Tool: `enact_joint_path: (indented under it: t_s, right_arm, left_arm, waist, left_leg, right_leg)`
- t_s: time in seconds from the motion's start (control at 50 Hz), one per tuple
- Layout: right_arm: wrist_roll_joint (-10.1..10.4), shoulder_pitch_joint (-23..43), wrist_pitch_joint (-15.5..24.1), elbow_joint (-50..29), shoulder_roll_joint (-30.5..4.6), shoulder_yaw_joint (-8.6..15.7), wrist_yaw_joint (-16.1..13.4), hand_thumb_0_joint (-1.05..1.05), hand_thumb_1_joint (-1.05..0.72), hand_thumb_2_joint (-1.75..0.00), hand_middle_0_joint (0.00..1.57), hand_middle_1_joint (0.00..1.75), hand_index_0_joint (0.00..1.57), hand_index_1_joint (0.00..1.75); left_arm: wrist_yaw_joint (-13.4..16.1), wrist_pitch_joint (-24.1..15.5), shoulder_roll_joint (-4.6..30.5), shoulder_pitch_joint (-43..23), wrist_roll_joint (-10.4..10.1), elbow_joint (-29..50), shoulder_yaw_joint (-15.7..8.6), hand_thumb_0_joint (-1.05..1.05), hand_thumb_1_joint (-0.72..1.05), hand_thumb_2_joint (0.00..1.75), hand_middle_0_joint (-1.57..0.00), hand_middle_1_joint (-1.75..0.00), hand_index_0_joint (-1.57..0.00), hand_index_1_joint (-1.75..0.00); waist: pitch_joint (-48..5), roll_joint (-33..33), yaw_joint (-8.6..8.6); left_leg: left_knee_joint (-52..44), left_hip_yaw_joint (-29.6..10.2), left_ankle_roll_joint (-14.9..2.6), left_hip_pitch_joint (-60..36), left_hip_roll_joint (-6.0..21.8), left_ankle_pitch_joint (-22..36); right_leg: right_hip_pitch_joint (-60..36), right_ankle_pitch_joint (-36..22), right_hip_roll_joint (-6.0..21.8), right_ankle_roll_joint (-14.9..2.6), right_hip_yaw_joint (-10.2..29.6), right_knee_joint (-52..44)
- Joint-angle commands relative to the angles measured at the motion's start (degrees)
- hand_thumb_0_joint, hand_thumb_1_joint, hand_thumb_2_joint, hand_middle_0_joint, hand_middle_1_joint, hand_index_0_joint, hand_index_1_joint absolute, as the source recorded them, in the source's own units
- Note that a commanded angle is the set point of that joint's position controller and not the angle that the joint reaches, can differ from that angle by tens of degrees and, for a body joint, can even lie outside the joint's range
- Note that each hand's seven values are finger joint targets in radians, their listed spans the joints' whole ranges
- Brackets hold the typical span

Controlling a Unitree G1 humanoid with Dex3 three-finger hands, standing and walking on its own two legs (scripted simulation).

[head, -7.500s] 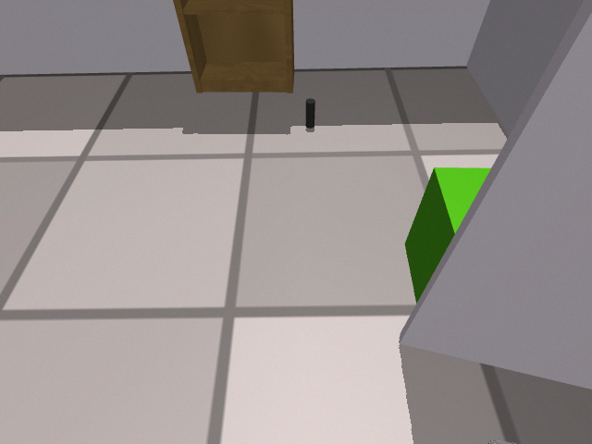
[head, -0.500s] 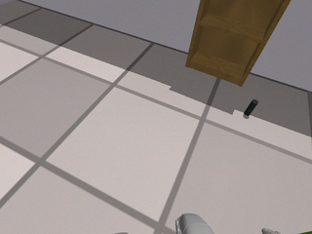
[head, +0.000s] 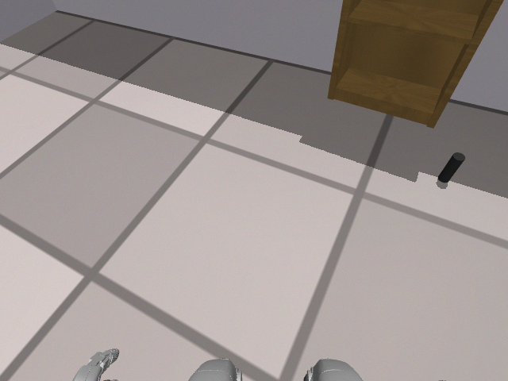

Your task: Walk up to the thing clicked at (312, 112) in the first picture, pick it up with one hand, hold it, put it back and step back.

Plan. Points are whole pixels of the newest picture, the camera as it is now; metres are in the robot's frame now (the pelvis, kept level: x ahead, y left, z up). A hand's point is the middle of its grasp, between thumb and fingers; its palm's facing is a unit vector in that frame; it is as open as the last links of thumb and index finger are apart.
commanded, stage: walk up
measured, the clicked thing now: (450, 168) +1.01 -0.86 -0.68
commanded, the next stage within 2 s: stand in 0.64 s
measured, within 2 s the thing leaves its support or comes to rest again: neither
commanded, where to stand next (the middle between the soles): +0.08 +0.02 m, yaw +0 degrees
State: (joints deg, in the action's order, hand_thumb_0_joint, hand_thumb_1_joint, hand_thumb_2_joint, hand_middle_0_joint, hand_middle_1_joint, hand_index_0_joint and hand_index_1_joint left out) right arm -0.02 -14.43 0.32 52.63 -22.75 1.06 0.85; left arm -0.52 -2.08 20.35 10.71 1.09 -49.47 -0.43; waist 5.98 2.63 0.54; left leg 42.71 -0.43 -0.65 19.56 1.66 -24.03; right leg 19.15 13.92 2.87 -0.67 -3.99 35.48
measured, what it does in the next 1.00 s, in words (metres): steps on the spot: left foot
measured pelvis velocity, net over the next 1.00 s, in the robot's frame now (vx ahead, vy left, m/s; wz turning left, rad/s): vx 0.03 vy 0.00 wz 0.01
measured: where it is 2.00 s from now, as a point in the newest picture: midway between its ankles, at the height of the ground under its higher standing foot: outside the picture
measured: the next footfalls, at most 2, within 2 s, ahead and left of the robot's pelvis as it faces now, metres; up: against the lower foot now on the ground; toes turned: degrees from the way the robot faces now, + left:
left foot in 0.04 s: +0.07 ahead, +0.14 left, +0.00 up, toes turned +1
left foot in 1.90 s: +0.08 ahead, +0.15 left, +0.00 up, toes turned -17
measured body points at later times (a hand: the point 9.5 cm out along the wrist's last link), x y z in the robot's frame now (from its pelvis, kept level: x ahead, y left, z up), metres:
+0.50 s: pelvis +0.02 +0.01 +0.02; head +0.03 +0.01 +0.47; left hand +0.07 +0.32 -0.11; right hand +0.14 -0.28 -0.11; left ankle +0.03 +0.14 -0.72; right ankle +0.06 -0.12 -0.72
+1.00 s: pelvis +0.03 +0.00 +0.02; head +0.04 +0.00 +0.47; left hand +0.11 +0.30 -0.11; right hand +0.10 -0.30 -0.11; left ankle +0.03 +0.14 -0.72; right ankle +0.06 -0.12 -0.72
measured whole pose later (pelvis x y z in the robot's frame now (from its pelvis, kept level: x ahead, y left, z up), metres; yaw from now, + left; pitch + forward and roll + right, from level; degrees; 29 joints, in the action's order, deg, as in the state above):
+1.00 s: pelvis +0.03 +0.00 +0.02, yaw +1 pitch -2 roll +0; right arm -0.6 -5.6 0.2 66.4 -20.4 0.2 1.2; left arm -0.4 -1.1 19.8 4.9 0.7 -65.9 0.5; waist 2.9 -0.2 -0.4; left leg 18.6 0.0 1.3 6.4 1.3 -9.8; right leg 8.5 8.2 1.9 0.4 -3.4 19.1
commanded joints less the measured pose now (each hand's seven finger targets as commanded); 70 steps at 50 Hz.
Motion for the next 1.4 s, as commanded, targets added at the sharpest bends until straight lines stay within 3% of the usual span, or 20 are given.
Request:
enact_joint_path:
  t_s: [0.0, 0.02, 0.04, 0.06, 0.08, 0.12, 0.14, 0.16, 0.18, 0.24, 0.28, 0.34, 0.44, 0.6, 0.62, 0.7, 0.84, 0.96, 1.12, 1.38]
  right_arm:
    - [-0.7, -5.6, 1.6, 0.8, -9.9, 3.6, -1.5, 0.00, -0.90, -0.90, 0.20, 0.30, 0.20, 0.30]
    - [-1.1, -4.0, 1.8, 0.7, -11.3, 3.9, -1.6, 0.00, -0.90, -0.90, 0.20, 0.30, 0.20, 0.30]
    - [-1.4, -0.7, 2.1, -0.2, -14.2, 4.4, -1.5, 0.00, -0.90, -0.90, 0.20, 0.30, 0.20, 0.30]
    - [-0.7, 4.6, 2.3, -1.2, -15.7, 4.1, -1.3, 0.00, -0.90, -0.90, 0.20, 0.30, 0.20, 0.30]
    - [-0.4, 7.4, 2.1, -1.0, -15.5, 3.8, -1.0, 0.00, -0.90, -0.90, 0.20, 0.30, 0.20, 0.30]
    - [-0.5, 8.2, 1.8, -0.2, -12.5, 2.5, -0.8, 0.00, -0.90, -0.90, 0.20, 0.30, 0.20, 0.30]
    - [-0.3, 8.3, 1.9, 0.3, -11.0, 2.0, -0.9, 0.00, -0.90, -0.90, 0.20, 0.30, 0.20, 0.30]
    - [-0.1, 8.0, 2.0, 0.8, -10.8, 1.8, -0.8, 0.00, -0.90, -0.90, 0.20, 0.30, 0.20, 0.30]
    - [-0.1, 7.6, 2.0, 1.5, -10.7, 1.6, -0.8, 0.00, -0.90, -0.90, 0.20, 0.30, 0.20, 0.30]
    - [-0.2, 8.3, 1.5, 3.2, -11.1, 1.5, -0.7, 0.00, -0.90, -0.90, 0.20, 0.30, 0.20, 0.30]
    - [-0.3, 10.0, 1.5, 3.9, -11.5, 1.4, -0.7, 0.00, -0.90, -0.90, 0.20, 0.30, 0.20, 0.30]
    - [0.1, 10.6, 1.7, 4.9, -10.9, 1.1, -0.7, 0.00, -0.90, -0.90, 0.20, 0.30, 0.20, 0.30]
    - [0.6, 11.3, 1.4, 6.7, -10.4, 1.1, -0.7, 0.00, -0.90, -0.90, 0.20, 0.30, 0.20, 0.30]
    - [0.3, 13.3, 0.8, 8.6, -9.8, 1.3, -0.6, 0.00, -0.90, -0.90, 0.20, 0.30, 0.20, 0.30]
    - [-0.3, 13.2, 0.9, 8.5, -8.4, 1.0, -0.4, 0.00, -0.90, -0.90, 0.20, 0.30, 0.20, 0.30]
    - [-0.7, 13.7, 1.0, 9.1, -9.1, 1.2, -0.4, 0.00, -0.90, -0.90, 0.20, 0.30, 0.20, 0.30]
    - [-0.5, 13.5, 1.4, 9.5, -8.7, 1.3, -0.6, 0.00, -0.90, -0.90, 0.20, 0.30, 0.20, 0.30]
    - [-0.6, 12.3, 1.2, 10.0, -8.9, 1.3, -0.6, 0.00, -0.90, -0.90, 0.20, 0.30, 0.20, 0.30]
    - [-0.6, 11.2, 1.6, 10.4, -9.5, 1.3, -0.9, 0.00, -0.90, -0.90, 0.20, 0.30, 0.20, 0.30]
    - [-0.6, 10.3, 1.3, 10.3, -9.1, 1.0, -0.9, 0.00, -0.90, -0.90, 0.20, 0.30, 0.20, 0.30]
  left_arm:
    - [1.0, 0.2, 15.1, -3.5, -1.3, 2.4, -4.2, 0.00, 0.90, 0.90, -0.20, -0.30, -0.20, -0.30]
    - [0.9, 0.5, 13.3, -2.9, -1.6, 2.3, -3.5, 0.00, 0.90, 0.90, -0.20, -0.30, -0.20, -0.30]
    - [0.8, 0.7, 11.6, -2.2, -2.0, 2.0, -3.0, 0.00, 0.90, 0.90, -0.20, -0.30, -0.20, -0.30]
    - [1.0, 1.1, 11.7, -2.0, -2.4, 0.4, -3.1, 0.00, 0.90, 0.90, -0.20, -0.30, -0.20, -0.30]
    - [1.1, 1.4, 12.9, -2.0, -1.7, -1.9, -3.6, 0.00, 0.90, 0.90, -0.20, -0.30, -0.20, -0.30]
    - [0.7, 1.0, 12.7, -1.8, -1.4, -3.3, -3.3, 0.00, 0.90, 0.90, -0.20, -0.30, -0.20, -0.30]
    - [0.7, 0.4, 13.0, -2.2, -1.4, -4.0, -3.2, 0.00, 0.90, 0.90, -0.20, -0.30, -0.20, -0.30]
    - [0.6, 0.1, 13.5, -2.4, -1.4, -4.4, -3.1, 0.00, 0.90, 0.90, -0.20, -0.30, -0.20, -0.30]
    - [0.7, 0.1, 13.7, -3.8, -1.5, -4.9, -2.9, 0.00, 0.90, 0.90, -0.20, -0.30, -0.20, -0.30]
    - [0.5, 0.4, 13.0, -6.0, -1.5, -6.8, -2.1, 0.00, 0.90, 0.90, -0.20, -0.30, -0.20, -0.30]
    - [0.3, 0.5, 12.6, -6.2, -1.6, -8.0, -1.8, 0.00, 0.90, 0.90, -0.20, -0.30, -0.20, -0.30]
    - [0.3, 0.0, 12.9, -6.6, -1.3, -9.9, -1.8, 0.00, 0.90, 0.90, -0.20, -0.30, -0.20, -0.30]
    - [0.4, -0.4, 12.6, -7.4, -1.4, -12.0, -1.7, 0.00, 0.90, 0.90, -0.20, -0.30, -0.20, -0.30]
    - [0.7, -0.5, 12.3, -8.2, -0.9, -13.5, -2.0, 0.00, 0.90, 0.90, -0.20, -0.30, -0.20, -0.30]
    - [0.8, -0.5, 11.8, -7.6, -0.5, -14.1, -1.1, 0.00, 0.90, 0.90, -0.20, -0.30, -0.20, -0.30]
    - [1.0, -0.4, 12.6, -8.6, -0.6, -13.9, -1.4, 0.00, 0.90, 0.90, -0.20, -0.30, -0.20, -0.30]
    - [1.0, -0.5, 13.0, -7.9, -0.6, -14.0, -1.6, 0.00, 0.90, 0.90, -0.20, -0.30, -0.20, -0.30]
    - [0.9, -0.1, 12.7, -8.3, -0.5, -13.3, -1.5, 0.00, 0.90, 0.90, -0.20, -0.30, -0.20, -0.30]
    - [0.8, -0.2, 12.2, -8.1, -0.8, -13.0, -1.5, 0.00, 0.90, 0.90, -0.20, -0.30, -0.20, -0.30]
    - [0.8, 0.1, 12.3, -8.5, -0.8, -12.9, -1.6, 0.00, 0.90, 0.90, -0.20, -0.30, -0.20, -0.30]
  waist:
    - [-8.4, -10.1, -2.11]
    - [-7.9, -6.4, -1.73]
    - [-7.7, 0.6, 0.02]
    - [-5.6, 4.0, 1.59]
    - [-4.0, 5.3, 1.92]
    - [-3.8, 3.7, 2.44]
    - [-4.9, 4.0, 1.96]
    - [-6.0, 4.2, 1.69]
    - [-6.6, 4.0, 0.93]
    - [-5.5, 4.2, 0.29]
    - [-4.1, 3.2, 0.83]
    - [-6.7, 0.0, 0.40]
    - [-8.4, -2.7, -0.07]
    - [-8.6, -5.0, -0.03]
    - [-8.1, -7.3, -0.76]
    - [-6.6, -4.5, -0.37]
    - [-8.0, -2.9, -0.13]
    - [-6.5, -2.2, -0.25]
    - [-9.2, -1.9, -0.50]
    - [-6.5, -3.6, -0.84]
  left_leg:
    - [-12.9, 2.1, -0.30, -9.9, -0.9, 12.1]
    - [-16.0, -1.9, -1.14, -11.1, 1.5, 13.9]
    - [-19.7, -12.7, -3.53, -8.2, 8.5, 15.0]
    - [-22.9, -18.7, -7.61, -0.1, 13.4, 9.7]
    - [-22.9, -18.2, -9.27, 6.0, 14.0, 6.3]
    - [-21.4, -10.6, -5.57, 4.6, 8.9, 6.8]
    - [-19.8, -8.4, -3.21, 2.6, 6.8, 10.6]
    - [-18.0, -7.1, -2.20, 0.8, 5.5, 13.5]
    - [-18.3, -7.0, -1.83, -0.5, 5.0, 13.1]
    - [-23.7, -9.3, -2.25, -2.1, 6.6, 5.6]
    - [-25.5, -9.9, -2.15, -2.0, 7.0, 3.8]
    - [-23.8, -7.6, -1.58, -6.1, 6.0, 12.7]
    - [-22.7, -5.8, -1.25, -12.2, 5.4, 19.7]
    - [-24.5, -5.2, -0.88, -13.7, 5.3, 20.1]
    - [-25.9, -5.2, -0.53, -14.2, 5.8, 18.2]
    - [-27.1, -4.9, -0.23, -11.9, 5.5, 17.1]
    - [-27.8, -4.8, 0.15, -11.8, 6.0, 19.7]
    - [-28.2, -4.5, 0.25, -9.7, 5.5, 15.0]
    - [-27.7, -4.3, 0.44, -12.6, 6.4, 22.4]
    - [-28.5, -3.9, 0.44, -11.9, 6.1, 18.5]
  right_leg:
    - [1.0, -8.5, 11.2, -7.76, 10.0, -5.4]
    - [3.6, -5.8, 9.9, -5.71, 9.3, -4.1]
    - [3.7, 0.0, 5.2, -2.74, 6.4, -0.9]
    - [-1.1, 9.0, -0.6, -1.03, 3.1, 1.3]
    - [-7.5, 11.8, -0.4, -1.37, 3.8, 3.2]
    - [-8.5, 6.8, 0.9, -1.84, 5.0, -4.1]
    - [-9.5, 0.2, 2.5, -2.09, 5.9, -6.5]
    - [-9.9, -4.9, 3.5, -2.21, 7.1, -7.4]
    - [-9.6, -5.6, 3.8, -2.25, 7.6, -8.3]
    - [-7.9, 2.2, 2.9, -1.45, 6.3, -9.9]
    - [-8.3, 2.1, 2.3, -0.88, 5.7, -11.8]
    - [-10.4, -4.7, 3.9, -0.98, 6.6, -14.0]
    - [-10.2, -9.2, 5.4, -0.50, 7.2, -17.0]
    - [-10.9, -8.2, 5.7, 0.21, 6.6, -19.7]
    - [-10.2, -6.2, 5.6, 0.15, 7.1, -20.5]
    - [-11.0, -4.1, 5.7, 0.26, 7.4, -20.8]
    - [-13.7, -8.7, 5.6, 0.09, 6.9, -19.5]
    - [-12.8, -2.5, 5.4, 0.03, 7.6, -20.7]
    - [-14.9, -11.9, 5.5, -0.40, 7.1, -19.0]
    - [-12.9, -7.3, 5.2, -0.19, 7.1, -20.2]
